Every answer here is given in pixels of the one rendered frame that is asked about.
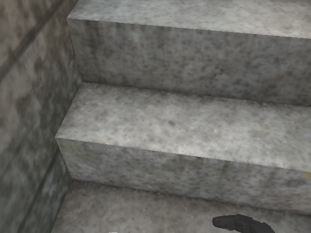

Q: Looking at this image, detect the robot right hand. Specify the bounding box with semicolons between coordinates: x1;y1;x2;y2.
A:
212;214;275;233

